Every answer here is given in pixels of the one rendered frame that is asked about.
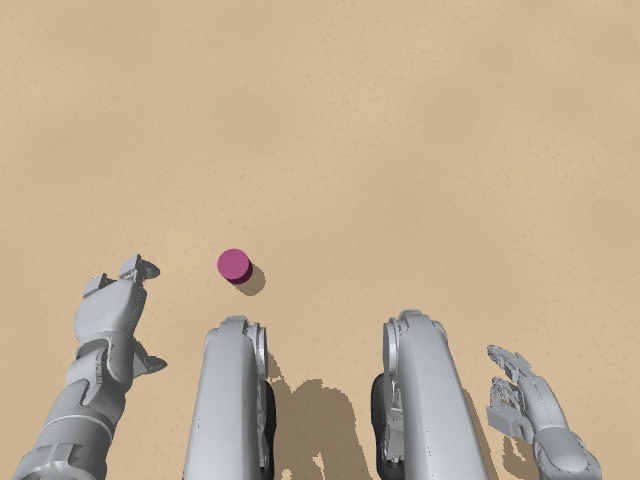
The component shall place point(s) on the right robot foot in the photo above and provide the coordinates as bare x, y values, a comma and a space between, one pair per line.
386, 469

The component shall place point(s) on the left robot hand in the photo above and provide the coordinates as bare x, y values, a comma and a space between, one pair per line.
116, 306

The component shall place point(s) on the left robot foot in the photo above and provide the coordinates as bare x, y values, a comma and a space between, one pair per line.
268, 472

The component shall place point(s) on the left robot arm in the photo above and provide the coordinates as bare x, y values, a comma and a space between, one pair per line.
74, 440

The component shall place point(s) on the right robot hand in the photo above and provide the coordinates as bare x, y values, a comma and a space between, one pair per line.
533, 405

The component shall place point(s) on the right robot arm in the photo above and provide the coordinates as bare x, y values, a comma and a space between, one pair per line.
560, 454

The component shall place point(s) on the tin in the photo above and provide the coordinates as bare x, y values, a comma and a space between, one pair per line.
235, 266

